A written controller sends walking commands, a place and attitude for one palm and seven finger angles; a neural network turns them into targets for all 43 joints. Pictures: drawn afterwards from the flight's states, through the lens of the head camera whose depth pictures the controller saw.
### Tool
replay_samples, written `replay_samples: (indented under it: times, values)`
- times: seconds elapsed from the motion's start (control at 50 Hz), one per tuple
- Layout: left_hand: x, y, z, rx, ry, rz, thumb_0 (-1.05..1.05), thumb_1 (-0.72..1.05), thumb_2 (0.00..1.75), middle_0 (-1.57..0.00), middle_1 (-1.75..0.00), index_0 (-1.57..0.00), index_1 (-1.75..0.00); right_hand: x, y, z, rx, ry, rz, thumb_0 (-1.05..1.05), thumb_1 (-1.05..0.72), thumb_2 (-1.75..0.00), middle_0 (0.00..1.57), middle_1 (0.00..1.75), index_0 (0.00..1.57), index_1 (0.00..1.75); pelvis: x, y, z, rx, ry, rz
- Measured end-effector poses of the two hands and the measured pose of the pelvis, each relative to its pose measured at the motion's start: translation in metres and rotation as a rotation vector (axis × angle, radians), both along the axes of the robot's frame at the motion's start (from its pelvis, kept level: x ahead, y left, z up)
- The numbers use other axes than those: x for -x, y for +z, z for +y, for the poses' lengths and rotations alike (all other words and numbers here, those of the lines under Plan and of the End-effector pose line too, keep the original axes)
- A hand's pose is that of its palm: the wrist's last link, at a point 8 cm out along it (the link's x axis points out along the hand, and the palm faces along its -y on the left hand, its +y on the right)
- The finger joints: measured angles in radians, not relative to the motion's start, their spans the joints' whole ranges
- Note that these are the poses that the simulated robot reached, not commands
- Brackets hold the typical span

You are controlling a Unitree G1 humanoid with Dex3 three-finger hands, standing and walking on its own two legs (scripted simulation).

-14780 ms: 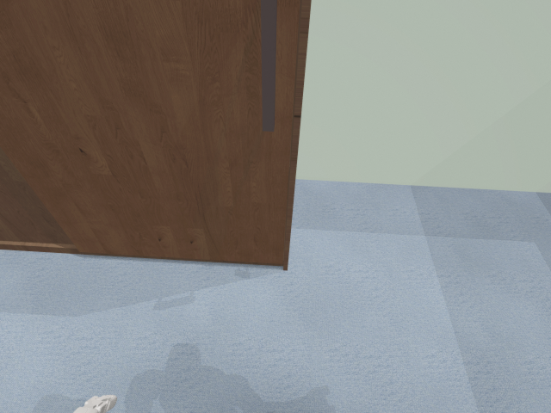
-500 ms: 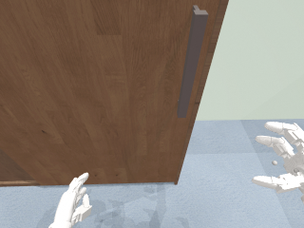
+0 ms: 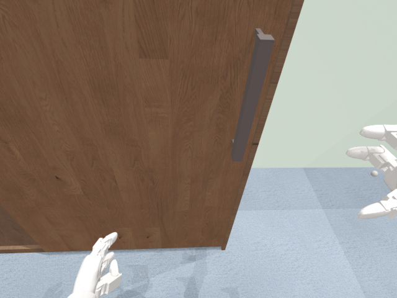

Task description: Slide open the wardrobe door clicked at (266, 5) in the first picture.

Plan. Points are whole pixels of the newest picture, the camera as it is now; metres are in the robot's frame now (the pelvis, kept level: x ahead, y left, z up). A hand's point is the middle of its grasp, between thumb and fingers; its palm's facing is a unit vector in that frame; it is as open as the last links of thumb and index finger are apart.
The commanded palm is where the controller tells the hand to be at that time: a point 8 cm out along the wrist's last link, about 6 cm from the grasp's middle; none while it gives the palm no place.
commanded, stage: raise the hand with hooked fingers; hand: right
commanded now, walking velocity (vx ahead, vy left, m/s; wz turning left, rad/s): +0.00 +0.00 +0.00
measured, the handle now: (246, 103) +0.51 -0.11 +0.16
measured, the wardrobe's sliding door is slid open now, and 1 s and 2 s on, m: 0.00 0.00 0.00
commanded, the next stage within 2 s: move the hooked fingers beside the handle in 0.50 s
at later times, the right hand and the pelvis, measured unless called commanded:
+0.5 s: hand (364, 165) +0.29 -0.27 +0.20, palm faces +0.02 +1.00 -0.08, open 14.0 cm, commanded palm +0.25 -0.31 +0.20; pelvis +0.01 +0.00 +0.00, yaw +1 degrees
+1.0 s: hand (341, 151) +0.32 -0.24 +0.20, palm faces -0.01 +1.00 -0.05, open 14.0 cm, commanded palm +0.30 -0.29 +0.20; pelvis +0.00 +0.00 +0.00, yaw +0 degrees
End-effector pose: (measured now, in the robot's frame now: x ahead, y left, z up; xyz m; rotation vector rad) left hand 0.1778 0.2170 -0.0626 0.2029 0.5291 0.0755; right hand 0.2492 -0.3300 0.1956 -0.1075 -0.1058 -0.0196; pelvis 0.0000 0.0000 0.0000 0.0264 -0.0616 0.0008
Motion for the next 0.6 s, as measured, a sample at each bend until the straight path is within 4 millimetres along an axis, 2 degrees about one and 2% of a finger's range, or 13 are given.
replay_samples:
  times: [0.1,0.26,0.6]
  values:
    - [-0.002,0.001,0.009,0.003,0.012,-0.007,0.02,0.90,0.90,-0.20,-0.30,-0.20,-0.30,-0.009,0.009,0.004,-0.005,0.010,0.004,-0.01,0.50,-0.30,0.30,1.20,0.30,1.20,-0.002,0.000,0.003,0.004,0.005,0.001]
    - [-0.007,0.006,0.018,0.000,0.032,-0.023,0.02,0.90,0.90,-0.20,-0.30,-0.20,-0.30,-0.014,-0.001,0.014,-0.028,0.021,0.034,-0.01,0.50,-0.30,0.30,1.20,0.30,1.20,-0.006,-0.001,0.005,0.008,0.016,0.004]
    - [-0.016,0.005,0.004,0.015,0.009,-0.008,0.02,0.90,0.90,-0.20,-0.30,-0.20,-0.30,-0.015,0.003,0.010,-0.024,0.007,0.031,-0.01,0.50,-0.30,0.30,1.20,0.30,1.20,-0.009,0.001,0.003,0.010,0.011,0.002]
